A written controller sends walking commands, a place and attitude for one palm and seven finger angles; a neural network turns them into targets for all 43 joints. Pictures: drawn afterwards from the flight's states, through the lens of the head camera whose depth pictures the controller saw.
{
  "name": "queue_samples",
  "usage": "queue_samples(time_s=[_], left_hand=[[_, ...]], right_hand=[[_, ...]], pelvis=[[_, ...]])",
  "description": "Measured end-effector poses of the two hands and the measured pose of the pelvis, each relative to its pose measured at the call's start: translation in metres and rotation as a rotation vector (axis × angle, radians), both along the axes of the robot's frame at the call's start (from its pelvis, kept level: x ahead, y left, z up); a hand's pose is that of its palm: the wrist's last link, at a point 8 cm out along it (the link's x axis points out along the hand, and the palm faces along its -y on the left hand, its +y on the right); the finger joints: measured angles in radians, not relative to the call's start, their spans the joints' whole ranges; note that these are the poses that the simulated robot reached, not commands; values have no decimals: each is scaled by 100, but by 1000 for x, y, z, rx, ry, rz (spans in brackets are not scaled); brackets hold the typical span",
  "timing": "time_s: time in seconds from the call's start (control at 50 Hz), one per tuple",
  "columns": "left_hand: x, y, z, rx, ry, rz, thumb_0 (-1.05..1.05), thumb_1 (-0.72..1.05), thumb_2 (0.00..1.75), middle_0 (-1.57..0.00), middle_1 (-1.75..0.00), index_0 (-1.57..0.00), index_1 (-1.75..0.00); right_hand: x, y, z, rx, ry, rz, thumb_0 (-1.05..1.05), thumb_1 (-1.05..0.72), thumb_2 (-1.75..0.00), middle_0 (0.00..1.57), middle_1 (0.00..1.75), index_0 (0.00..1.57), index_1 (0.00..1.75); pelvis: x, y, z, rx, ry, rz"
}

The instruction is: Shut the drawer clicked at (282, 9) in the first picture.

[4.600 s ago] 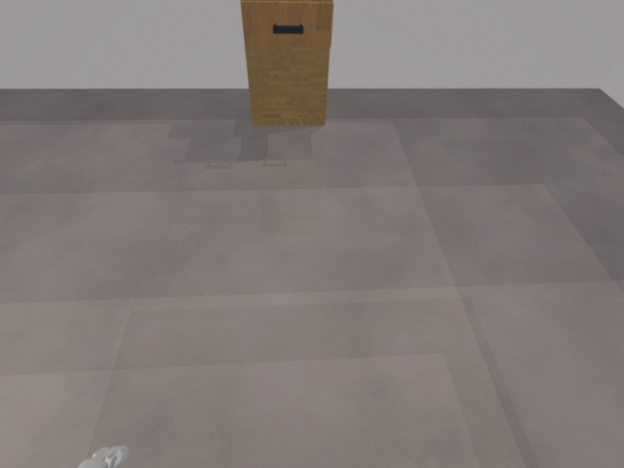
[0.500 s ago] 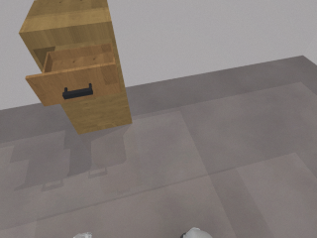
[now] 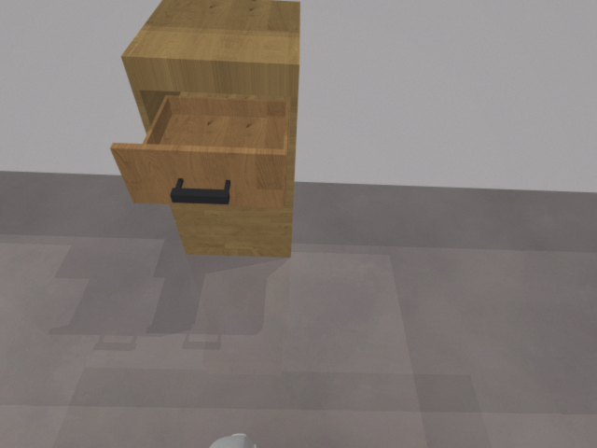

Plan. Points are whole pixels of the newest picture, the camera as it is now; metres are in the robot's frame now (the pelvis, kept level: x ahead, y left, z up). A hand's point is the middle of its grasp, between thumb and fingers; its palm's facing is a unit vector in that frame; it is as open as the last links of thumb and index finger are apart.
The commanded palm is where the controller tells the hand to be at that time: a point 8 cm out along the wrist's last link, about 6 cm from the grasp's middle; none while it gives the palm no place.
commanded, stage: take the last steps up to it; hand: left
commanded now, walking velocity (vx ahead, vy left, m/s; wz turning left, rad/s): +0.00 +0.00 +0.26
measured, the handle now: (202, 189) +0.66 +0.28 -0.12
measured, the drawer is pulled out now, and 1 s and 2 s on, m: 0.24 0.24 0.24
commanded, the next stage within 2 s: come to a stop and stand still in 1.20 s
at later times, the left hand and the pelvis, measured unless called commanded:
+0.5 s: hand out of the picture +0.05 +0.17 -0.16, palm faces +0.16 -0.96 -0.23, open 7.3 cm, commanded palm none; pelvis +0.06 -0.01 +0.00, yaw +5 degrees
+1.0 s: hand out of the picture +0.12 +0.24 -0.18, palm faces +0.17 -0.97 -0.16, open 7.4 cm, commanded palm none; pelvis +0.18 +0.07 +0.00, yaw +5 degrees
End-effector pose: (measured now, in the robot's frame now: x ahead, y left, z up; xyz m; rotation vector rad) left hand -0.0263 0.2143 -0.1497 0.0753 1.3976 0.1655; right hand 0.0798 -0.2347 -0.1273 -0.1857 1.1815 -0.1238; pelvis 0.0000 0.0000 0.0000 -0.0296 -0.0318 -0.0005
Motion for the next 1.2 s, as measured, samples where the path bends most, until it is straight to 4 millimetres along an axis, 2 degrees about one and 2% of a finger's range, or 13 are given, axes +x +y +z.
queue_samples(time_s=[0.08,0.2,0.3,0.4,0.46,0.54,0.7,0.78,0.86,0.94,1.06,1.12,1.2], left_hand=[[-7,13,-16,-15,77,47,0,91,90,-20,-30,-20,-30],[21,29,-4,11,28,36,0,91,90,-20,-30,-20,-30],[54,34,11,52,-62,22,0,91,90,-20,-30,-20,-30],[78,23,19,91,-142,14,0,91,90,-20,-30,-20,-30],[76,12,21,102,-156,43,0,91,90,-20,-30,-20,-30],[56,-4,29,81,-81,81,0,91,90,-20,-30,-20,-30],[32,-17,31,8,87,142,0,90,90,-20,-30,-20,-30],[31,-8,25,-19,144,193,0,90,90,-21,-30,-21,-30],[39,15,6,-48,206,216,0,90,90,-21,-30,-21,-30],[81,48,-2,-34,202,161,0,90,90,-20,-30,-20,-30],[201,91,8,36,-15,81,1,91,90,-20,-30,-20,-30],[260,100,17,64,-124,49,0,91,90,-20,-30,-20,-30],[328,96,27,89,-219,-2,0,91,90,-20,-30,-20,-30]], right_hand=[[34,19,-4,-24,-34,50,0,-91,-90,20,30,20,30],[41,31,1,-14,-43,38,-1,-93,-90,20,30,20,30],[33,22,-2,5,-21,24,-1,-93,-90,20,30,21,30],[12,8,-20,43,55,1,-1,-92,-90,20,30,20,30],[4,1,-28,62,122,4,0,-92,-90,20,30,20,30],[10,-3,-17,77,154,1,0,-91,-90,20,30,20,30],[51,7,-7,53,178,37,0,-91,-90,20,30,20,30],[95,30,-8,36,173,100,0,-91,-90,20,30,20,30],[151,62,-15,13,83,143,0,-91,-90,20,30,20,30],[180,83,-9,5,2,101,0,-92,-90,20,30,20,30],[186,85,0,-4,22,44,-1,-94,-90,20,30,20,30],[181,86,-6,15,80,29,-1,-93,-90,20,30,20,30],[176,85,-18,54,164,-6,0,-92,-90,20,30,20,30]], pelvis=[[14,13,-11,6,1,20],[21,19,-2,13,2,35],[29,15,3,24,8,58],[40,1,-1,49,2,72],[49,-7,-2,49,-6,86],[65,-10,10,61,3,79],[98,5,16,47,27,118],[120,24,10,32,37,138],[147,52,-6,14,40,135],[167,65,-6,36,26,109],[200,74,5,53,23,93],[218,74,7,61,23,91],[244,68,4,72,20,87]])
